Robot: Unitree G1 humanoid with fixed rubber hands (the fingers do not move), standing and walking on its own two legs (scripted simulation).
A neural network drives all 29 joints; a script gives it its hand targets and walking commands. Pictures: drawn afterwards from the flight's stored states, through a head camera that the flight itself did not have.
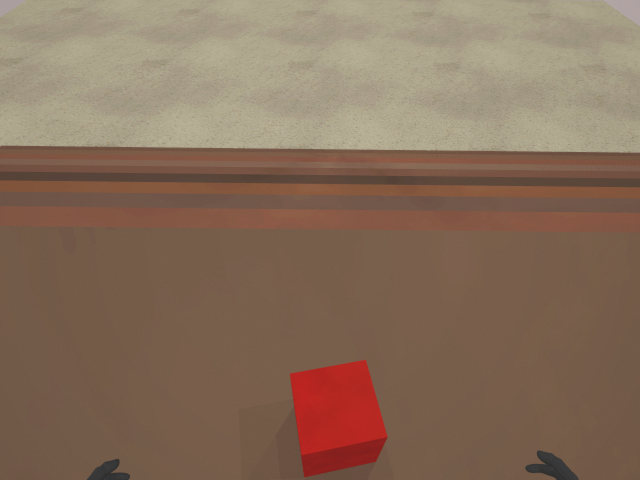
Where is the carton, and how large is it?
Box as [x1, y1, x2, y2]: [290, 360, 386, 476]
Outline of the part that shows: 365,360 290,373 304,476 375,461 385,441 386,433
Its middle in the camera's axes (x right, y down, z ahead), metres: +0.04 +0.49 +1.08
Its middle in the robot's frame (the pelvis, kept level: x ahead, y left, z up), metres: +0.39 -0.03 -0.66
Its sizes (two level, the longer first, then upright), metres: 0.210 0.200 0.250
